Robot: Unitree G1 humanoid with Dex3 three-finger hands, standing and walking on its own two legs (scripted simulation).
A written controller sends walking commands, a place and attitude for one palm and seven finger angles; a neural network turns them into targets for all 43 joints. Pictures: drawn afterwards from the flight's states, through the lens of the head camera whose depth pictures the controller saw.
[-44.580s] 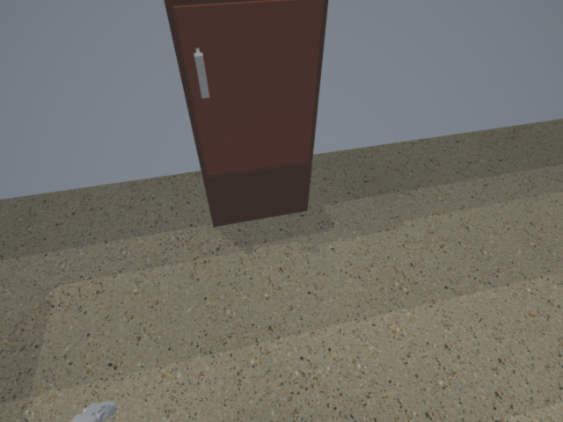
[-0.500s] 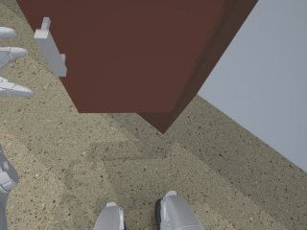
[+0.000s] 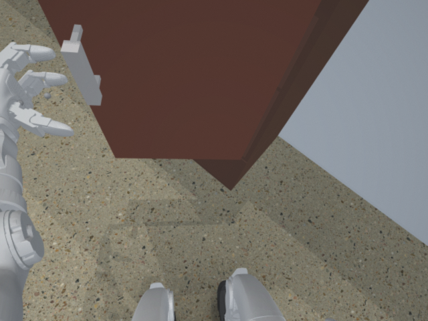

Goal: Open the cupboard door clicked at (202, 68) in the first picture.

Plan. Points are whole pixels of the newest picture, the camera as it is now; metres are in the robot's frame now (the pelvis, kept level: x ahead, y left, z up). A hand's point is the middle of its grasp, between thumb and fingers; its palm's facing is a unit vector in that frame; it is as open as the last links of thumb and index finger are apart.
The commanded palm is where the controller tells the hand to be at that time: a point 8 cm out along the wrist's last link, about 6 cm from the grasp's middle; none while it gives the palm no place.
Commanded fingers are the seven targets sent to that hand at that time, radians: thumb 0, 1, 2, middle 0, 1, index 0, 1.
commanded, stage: slide the fingers in behind the handle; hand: left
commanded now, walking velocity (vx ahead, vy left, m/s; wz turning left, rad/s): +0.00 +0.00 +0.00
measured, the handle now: (86, 67) +0.55 +0.20 +0.07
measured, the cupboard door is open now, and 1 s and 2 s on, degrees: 42 42 42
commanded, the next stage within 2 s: close the thumb around the handle in 1.24 s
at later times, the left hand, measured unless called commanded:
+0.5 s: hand (71, 94) +0.49 +0.22 +0.07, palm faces -0.02 -1.00 -0.01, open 13.9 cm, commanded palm +0.47 +0.26 +0.07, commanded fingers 0.00 -0.50 0.30 -0.30 -1.20 -0.30 -1.20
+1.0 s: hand (97, 93) +0.50 +0.18 +0.07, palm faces -0.02 -1.00 -0.01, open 13.9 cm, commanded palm +0.47 +0.23 +0.07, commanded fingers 0.00 -0.50 0.30 -0.30 -1.20 -0.30 -1.20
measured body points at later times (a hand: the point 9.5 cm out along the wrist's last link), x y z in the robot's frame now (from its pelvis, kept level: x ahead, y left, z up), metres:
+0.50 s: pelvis +0.01 -0.01 +0.00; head +0.14 +0.02 +0.43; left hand +0.49 +0.28 +0.07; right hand +0.03 -0.27 -0.10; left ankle -0.02 +0.09 -0.66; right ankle +0.05 -0.14 -0.66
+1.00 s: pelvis +0.00 -0.01 +0.00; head +0.13 +0.01 +0.43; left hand +0.49 +0.24 +0.07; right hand +0.04 -0.28 -0.11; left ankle -0.02 +0.09 -0.66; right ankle +0.05 -0.14 -0.66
